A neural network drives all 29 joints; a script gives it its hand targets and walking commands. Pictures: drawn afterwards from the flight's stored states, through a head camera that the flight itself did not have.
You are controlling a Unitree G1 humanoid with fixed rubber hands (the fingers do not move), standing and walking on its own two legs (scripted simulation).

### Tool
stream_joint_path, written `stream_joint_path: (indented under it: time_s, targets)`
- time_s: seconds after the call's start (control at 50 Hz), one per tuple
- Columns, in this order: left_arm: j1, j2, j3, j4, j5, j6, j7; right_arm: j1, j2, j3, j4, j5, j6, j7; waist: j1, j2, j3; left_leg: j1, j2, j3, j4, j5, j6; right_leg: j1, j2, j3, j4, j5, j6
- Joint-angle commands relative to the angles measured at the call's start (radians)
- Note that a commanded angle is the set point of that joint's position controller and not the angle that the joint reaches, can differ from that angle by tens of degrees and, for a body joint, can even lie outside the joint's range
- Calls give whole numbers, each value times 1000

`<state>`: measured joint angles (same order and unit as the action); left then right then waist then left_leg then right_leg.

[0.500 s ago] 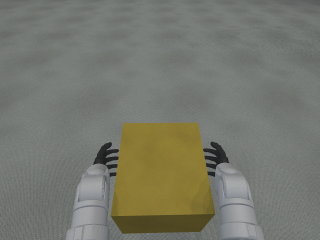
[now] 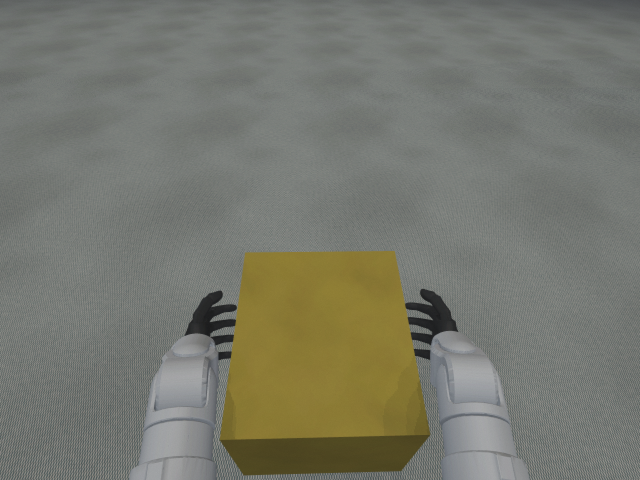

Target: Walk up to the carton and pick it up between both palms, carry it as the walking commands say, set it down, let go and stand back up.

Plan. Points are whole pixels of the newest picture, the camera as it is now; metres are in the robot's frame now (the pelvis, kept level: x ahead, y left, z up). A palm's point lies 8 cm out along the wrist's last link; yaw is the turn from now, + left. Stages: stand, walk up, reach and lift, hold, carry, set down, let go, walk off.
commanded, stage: hold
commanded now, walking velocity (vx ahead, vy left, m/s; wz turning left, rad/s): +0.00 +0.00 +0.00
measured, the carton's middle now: (321, 359) +0.31 +0.00 -0.03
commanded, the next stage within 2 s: carry in 0.94 s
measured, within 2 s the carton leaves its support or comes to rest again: neither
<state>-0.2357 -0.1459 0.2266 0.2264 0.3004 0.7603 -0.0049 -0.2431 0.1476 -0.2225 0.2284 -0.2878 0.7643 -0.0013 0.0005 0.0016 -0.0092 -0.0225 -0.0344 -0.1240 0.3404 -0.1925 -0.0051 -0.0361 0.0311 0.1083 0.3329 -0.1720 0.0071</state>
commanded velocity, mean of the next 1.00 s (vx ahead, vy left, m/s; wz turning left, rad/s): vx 0.05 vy -0.02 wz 0.00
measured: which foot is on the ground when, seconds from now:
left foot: down 0.00-1.00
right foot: down 0.00-1.00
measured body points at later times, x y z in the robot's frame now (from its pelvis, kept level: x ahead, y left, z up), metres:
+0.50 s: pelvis +0.00 +0.00 +0.00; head -0.05 +0.00 +0.45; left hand +0.29 +0.16 +0.04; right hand +0.29 -0.16 +0.04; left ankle +0.01 +0.13 -0.75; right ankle +0.02 -0.13 -0.75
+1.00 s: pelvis +0.00 +0.00 +0.00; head -0.04 +0.00 +0.44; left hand +0.30 +0.16 +0.04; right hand +0.30 -0.16 +0.04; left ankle +0.01 +0.13 -0.75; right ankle +0.02 -0.13 -0.74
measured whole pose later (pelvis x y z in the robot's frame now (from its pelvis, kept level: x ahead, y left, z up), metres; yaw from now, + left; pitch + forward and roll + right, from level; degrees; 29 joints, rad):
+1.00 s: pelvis +0.00 +0.00 +0.00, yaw -1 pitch -3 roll +0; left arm -0.22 -0.14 0.22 0.19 0.28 0.77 0.01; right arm -0.24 0.15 -0.19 0.20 -0.29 0.77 -0.02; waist 0.01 0.00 -0.07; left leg -0.13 -0.02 -0.07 0.42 -0.24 0.00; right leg -0.18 0.03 0.09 0.46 -0.28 -0.01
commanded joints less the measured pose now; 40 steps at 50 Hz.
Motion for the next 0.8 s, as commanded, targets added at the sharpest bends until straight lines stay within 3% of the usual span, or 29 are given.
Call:
stream_joint_path:
  time_s: [0.0,0.52,0.78]
  targets:
    - [-508,-895,-536,-28,-280,-42,-266,-501,918,532,-31,283,-41,266,-2,8,-179,-27,-50,52,-63,74,-8,51,54,-57,-36,104,-4]
    - [-458,-893,-552,-71,-290,-35,-260,-450,914,565,-70,293,-38,256,-1,0,-197,-3,-55,52,-58,149,-6,69,50,-43,-33,196,5]
    - [-453,-891,-555,-79,-292,-35,-254,-445,902,570,-78,290,-41,254,-2,4,-191,-5,-51,52,-59,143,-8,62,51,-43,-31,179,1]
